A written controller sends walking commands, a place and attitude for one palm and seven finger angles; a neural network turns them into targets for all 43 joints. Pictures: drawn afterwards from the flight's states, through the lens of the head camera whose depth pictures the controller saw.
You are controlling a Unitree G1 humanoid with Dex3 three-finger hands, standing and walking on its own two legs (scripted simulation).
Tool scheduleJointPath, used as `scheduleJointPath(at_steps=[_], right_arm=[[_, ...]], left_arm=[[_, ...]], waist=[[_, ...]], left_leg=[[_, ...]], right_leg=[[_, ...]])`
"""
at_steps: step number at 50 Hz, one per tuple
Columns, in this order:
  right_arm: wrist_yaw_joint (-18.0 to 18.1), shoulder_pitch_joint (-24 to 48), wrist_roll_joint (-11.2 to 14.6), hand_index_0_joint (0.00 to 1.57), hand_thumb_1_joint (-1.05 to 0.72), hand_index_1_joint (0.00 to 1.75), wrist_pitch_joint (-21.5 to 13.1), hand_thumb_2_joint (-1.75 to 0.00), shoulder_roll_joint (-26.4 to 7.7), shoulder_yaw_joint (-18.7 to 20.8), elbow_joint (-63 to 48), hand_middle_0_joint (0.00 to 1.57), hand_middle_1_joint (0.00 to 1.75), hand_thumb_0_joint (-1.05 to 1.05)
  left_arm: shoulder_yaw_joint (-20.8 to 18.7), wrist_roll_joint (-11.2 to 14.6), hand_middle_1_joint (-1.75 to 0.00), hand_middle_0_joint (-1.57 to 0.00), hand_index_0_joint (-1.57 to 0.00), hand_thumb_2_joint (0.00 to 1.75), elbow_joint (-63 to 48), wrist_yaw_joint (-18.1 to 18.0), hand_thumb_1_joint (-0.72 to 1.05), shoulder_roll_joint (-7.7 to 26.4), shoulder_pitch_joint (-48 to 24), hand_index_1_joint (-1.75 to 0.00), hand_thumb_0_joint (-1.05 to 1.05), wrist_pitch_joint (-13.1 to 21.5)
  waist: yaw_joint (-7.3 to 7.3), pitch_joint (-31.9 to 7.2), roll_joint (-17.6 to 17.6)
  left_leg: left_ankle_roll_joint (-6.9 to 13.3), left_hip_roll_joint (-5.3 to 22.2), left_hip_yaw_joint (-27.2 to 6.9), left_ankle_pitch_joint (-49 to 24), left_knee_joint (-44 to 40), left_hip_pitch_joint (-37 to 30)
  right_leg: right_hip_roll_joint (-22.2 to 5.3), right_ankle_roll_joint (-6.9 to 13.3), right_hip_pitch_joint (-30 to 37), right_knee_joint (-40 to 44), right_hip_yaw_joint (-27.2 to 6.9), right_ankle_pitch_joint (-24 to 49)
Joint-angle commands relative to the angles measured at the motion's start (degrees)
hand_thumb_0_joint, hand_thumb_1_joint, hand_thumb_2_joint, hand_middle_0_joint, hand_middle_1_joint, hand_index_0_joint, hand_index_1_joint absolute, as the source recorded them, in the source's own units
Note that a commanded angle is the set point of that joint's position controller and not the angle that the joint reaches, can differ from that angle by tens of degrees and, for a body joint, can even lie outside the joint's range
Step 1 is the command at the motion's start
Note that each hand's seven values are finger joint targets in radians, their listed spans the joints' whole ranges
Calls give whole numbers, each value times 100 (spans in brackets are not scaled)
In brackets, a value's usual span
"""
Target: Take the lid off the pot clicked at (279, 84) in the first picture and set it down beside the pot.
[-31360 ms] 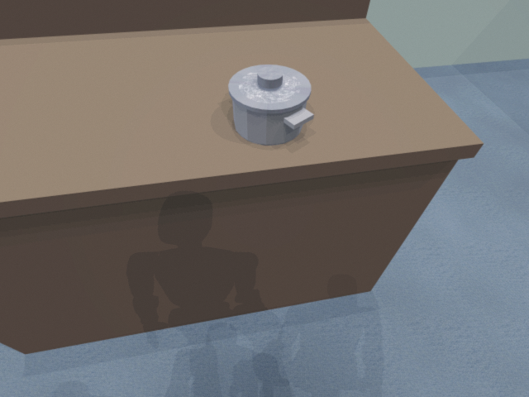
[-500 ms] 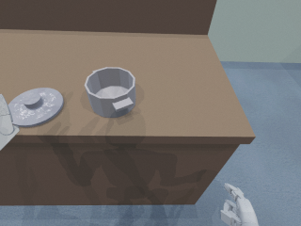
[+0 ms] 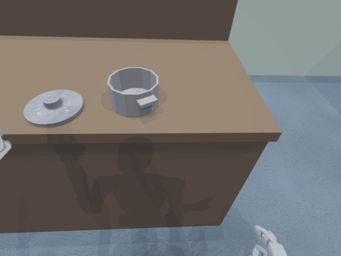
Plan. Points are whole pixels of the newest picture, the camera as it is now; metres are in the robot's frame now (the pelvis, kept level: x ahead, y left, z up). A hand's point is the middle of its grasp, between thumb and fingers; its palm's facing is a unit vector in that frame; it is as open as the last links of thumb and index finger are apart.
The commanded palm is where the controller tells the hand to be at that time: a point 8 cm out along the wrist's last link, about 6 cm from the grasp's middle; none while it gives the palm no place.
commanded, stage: step back with the hand held close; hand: left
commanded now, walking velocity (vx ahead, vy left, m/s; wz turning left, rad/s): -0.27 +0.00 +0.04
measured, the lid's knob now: (52, 100) +0.50 +0.37 +0.09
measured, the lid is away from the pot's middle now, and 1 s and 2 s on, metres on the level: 0.24 0.24 0.24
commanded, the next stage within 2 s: stop stepping back and stand still in 0.34 s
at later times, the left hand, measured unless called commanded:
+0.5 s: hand out of the picture +0.08 +0.24 +0.27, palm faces +0.37 -0.84 -0.40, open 7.4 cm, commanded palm +0.02 +0.31 +0.28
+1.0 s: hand out of the picture +0.01 +0.29 +0.28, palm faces +0.46 -0.79 -0.41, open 7.4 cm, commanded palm -0.03 +0.34 +0.28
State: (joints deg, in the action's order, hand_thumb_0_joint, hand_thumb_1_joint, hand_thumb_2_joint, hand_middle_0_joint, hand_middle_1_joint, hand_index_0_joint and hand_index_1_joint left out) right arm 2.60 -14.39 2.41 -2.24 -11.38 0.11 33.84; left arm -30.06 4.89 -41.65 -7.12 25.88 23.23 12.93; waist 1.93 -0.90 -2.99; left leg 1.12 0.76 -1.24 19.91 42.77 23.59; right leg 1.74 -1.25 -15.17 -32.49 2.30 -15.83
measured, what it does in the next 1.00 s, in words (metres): walks backwards: right foot, then left foot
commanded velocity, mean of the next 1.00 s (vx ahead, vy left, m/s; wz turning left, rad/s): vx -0.07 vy -0.04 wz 0.03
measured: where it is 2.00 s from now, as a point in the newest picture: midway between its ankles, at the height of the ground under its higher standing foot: outside the picture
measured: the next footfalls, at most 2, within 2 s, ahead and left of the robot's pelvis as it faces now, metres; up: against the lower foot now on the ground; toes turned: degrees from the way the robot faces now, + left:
right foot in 0.38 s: -0.12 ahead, -0.13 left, +0.00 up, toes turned -3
left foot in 0.58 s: -0.08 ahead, +0.17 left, +0.00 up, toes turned +2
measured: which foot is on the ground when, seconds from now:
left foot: down 0.00-0.42, up 0.44-0.56, down 0.58-1.00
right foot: down 0.00-0.06, up 0.08-0.36, down 0.38-0.60, up 0.62-0.88, down 0.90-1.00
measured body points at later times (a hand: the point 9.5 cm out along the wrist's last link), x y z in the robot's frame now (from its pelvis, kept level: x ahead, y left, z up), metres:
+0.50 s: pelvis -0.12 +0.03 +0.00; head -0.13 +0.05 +0.45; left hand +0.06 +0.29 +0.29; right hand +0.03 -0.21 -0.08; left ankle -0.04 +0.10 -0.70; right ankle -0.16 -0.13 -0.72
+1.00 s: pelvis -0.17 +0.07 +0.01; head -0.21 +0.08 +0.46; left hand -0.02 +0.33 +0.30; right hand -0.03 -0.16 -0.07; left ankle -0.13 +0.14 -0.71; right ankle -0.21 -0.03 -0.72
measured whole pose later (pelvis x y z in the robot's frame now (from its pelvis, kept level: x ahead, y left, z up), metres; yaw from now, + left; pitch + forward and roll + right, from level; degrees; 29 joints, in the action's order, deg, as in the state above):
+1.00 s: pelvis -0.17 +0.07 +0.01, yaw -2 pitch -1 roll -4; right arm 3.0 -14.7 0.2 -4.2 -9.6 -0.9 37.3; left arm -28.8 3.8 -41.7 -6.6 28.2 24.9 11.6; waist -0.3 -4.8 -2.0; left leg 1.7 0.3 -0.1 21.7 42.5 23.2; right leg 4.5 3.0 -7.4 -24.8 4.9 -16.0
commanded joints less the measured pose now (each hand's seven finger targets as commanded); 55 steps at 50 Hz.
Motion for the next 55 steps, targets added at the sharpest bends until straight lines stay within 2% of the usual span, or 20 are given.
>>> scheduleJointPath(at_steps=[1, 4, 9, 15, 17, 21, 22, 23, 24, 25, 27, 29, 32, 33, 37, 42, 45, 48, 52, 55], right_arm=[[128, 827, -15, 20, -90, 30, -417, -90, -800, 215, -1154, 20, 30, 0], [139, 758, -153, 20, -90, 30, -594, -90, -748, 204, -1219, 20, 30, 0], [-20, 463, -210, 20, -90, 30, -927, -90, -710, 390, -965, 20, 30, 0], [33, 468, -273, 20, -90, 30, -860, -90, -689, 425, -759, 20, 30, 0], [73, 380, -278, 20, -90, 30, -746, -90, -670, 435, -676, 20, 30, 0], [163, 516, -94, 20, -90, 30, -634, -90, -584, 404, -583, 20, 30, 0], [-63, 33, -169, 20, -90, 30, -1028, -90, -1564, 737, 962, 20, 30, 0], [-92, 824, 191, 20, -90, 30, -566, -90, -524, 541, -887, 20, 30, 0], [108, 855, 14, 20, -90, 30, -543, -90, -581, 297, -809, 20, 30, 0], [127, 965, 49, 20, -90, 30, -555, -90, -533, 253, -1001, 20, 30, 0], [126, 1064, 75, 20, -90, 30, -479, -90, -655, 165, -1074, 20, 30, 0], [142, 979, 14, 20, -90, 30, -662, -90, -804, 133, -1146, 20, 30, 0], [32, 616, -114, 20, -90, 30, -909, -90, -605, 178, -1051, 20, 30, 0], [25, 605, -163, 20, -90, 30, -1006, -90, -509, 198, -963, 20, 30, 0], [-116, 529, -105, 20, -90, 30, -1029, -90, -614, 292, -981, 20, 30, 0], [39, 630, -211, 20, -90, 30, -705, -90, -647, 249, -957, 20, 30, 0], [142, 536, -269, 20, -90, 30, -578, -90, -604, 223, -730, 20, 30, 0], [117, 572, -151, 20, -90, 30, -492, -90, -609, 264, -548, 20, 30, 0], [79, 811, -114, 20, -90, 30, -398, -90, -612, 152, -569, 20, 30, 0], [117, 963, -97, 20, -90, 30, -544, -90, -731, 66, -751, 20, 30, 0]], left_arm=[[-541, 25, -30, -20, -20, 90, -922, -152, 90, 1094, -531, -30, 0, 283], [-756, -7, -30, -20, -20, 90, -1565, -146, 90, 1240, -394, -30, 0, 478], [-833, 75, -30, -20, -20, 90, -2104, -199, 90, 1132, 164, -30, 0, 501], [-969, 160, -30, -20, -20, 90, -1586, -191, 90, 1209, 206, -30, 0, 470], [-958, 153, -30, -20, -20, 90, -1355, -163, 90, 1286, 60, -30, 0, 527], [-796, 148, -30, -20, -20, 90, -1080, -152, 90, 1532, -630, -30, 0, 632], [2259, -288, -30, -20, -20, 90, 4253, 631, 90, -718, -232, -30, 0, -284], [-895, 60, -30, -20, -20, 90, -2045, 180, 90, 1946, -1958, -30, 0, 251], [-951, 157, -30, -20, -20, 90, -886, -7, 90, 1645, -1076, -30, 0, 274], [-667, 102, -30, -20, -20, 90, -894, 41, 90, 1530, -1002, -30, 0, 350], [-482, 89, -30, -20, -20, 90, -1011, 33, 90, 1228, -981, -30, 0, 141], [-469, 110, -30, -20, -20, 90, -1176, -8, 90, 1051, -852, -30, 0, 353], [-785, 143, -30, -20, -20, 90, -1810, -12, 90, 1396, -968, -30, 0, 449], [-751, 109, -30, -20, -20, 90, -1784, -44, 90, 1314, -1045, -30, 0, 450], [-629, 55, -30, -20, -20, 90, -1599, -93, 90, 1069, 292, -30, 0, 272], [-645, -53, -30, -20, -20, 90, -1288, -82, 90, 1140, 408, -30, 0, 72], [-620, -45, -30, -20, -20, 90, -850, -118, 90, 1204, -177, -30, 0, 52], [-559, -37, -30, -20, -20, 90, -626, -179, 90, 1289, -812, -30, 0, 60], [-40, -80, -30, -20, -20, 90, -241, -83, 90, 848, -1421, -30, 0, 56], [206, -75, -30, -20, -20, 90, -352, -58, 90, 675, -1713, -30, 0, 151]], waist=[[-10, 504, -133], [-107, 41, -1649], [-186, -1145, -843], [-116, -1380, -1061], [-57, -1382, -806], [32, -842, 1182], [507, -560, 781], [-147, -886, 1652], [165, -105, 1860], [-6, 164, 2113], [94, 661, 457], [-8, 833, -1594], [17, 9, -1948], [6, -106, -1625], [-115, -1017, -903], [-59, -678, -803], [-40, -383, 53], [-49, -164, 1533], [152, 710, 441], [4, 967, -1592]], left_leg=[[227, 643, -988, 263, -1749, 69], [509, 1505, -1997, 933, -3308, 739], [632, 1463, -1519, -1594, -2589, -1234], [133, 1202, -1151, -930, -2752, -1285], [-84, 1023, -914, -830, -2349, -1252], [-374, 70, -97, 213, 1135, -1724], [-233, 616, -890, -197, 2140, -360], [-315, -26, -378, 432, 2177, -1490], [-148, 184, -264, 244, 1765, -563], [-45, 202, -318, 577, 1225, -123], [7, 255, -267, 284, -604, -301], [273, 781, -1381, 110, -2595, 45], [371, 1327, -2421, -230, -3236, -742], [331, 1429, -2690, 272, -3415, -743], [326, 1032, -1376, 513, -2971, -1434], [53, 660, -895, 2031, -2986, -87], [106, 465, -587, 1406, -1539, 238], [16, 67, -52, 411, 831, 434], [156, 442, -294, 105, -518, -582], [484, 1031, -1928, 963, -2833, -624]], right_leg=[[-683, 321, -832, 616, -494, 140], [32, 135, -126, -1371, -236, -851], [-7, 74, -840, -1602, -405, -1355], [178, 178, 157, 649, -79, -793], [-4, 314, 483, 1517, -82, -82], [-1890, 934, -1651, 2122, -988, 48], [-2110, 699, -1681, 1170, -1036, 1327], [-1677, 918, -1737, 1630, -872, 485], [-1800, 917, -1283, 1492, -705, 1178], [-1733, 793, -1070, 1429, -681, 926], [-1354, 588, -1110, 1025, -565, 217], [-205, 160, -718, -86, -62, -314], [166, 57, -1190, -1601, -243, -1390], [77, 81, -1173, -1966, -551, -1379], [99, 106, -354, -393, -126, -850], [374, 397, 1229, 940, 396, -729], [-381, 835, 1108, 1504, -436, -548], [-1776, 1333, 431, 2343, -2306, -1272], [-1623, 1051, -917, 1749, -1435, -987], [-58, 278, -834, 197, -187, -660]])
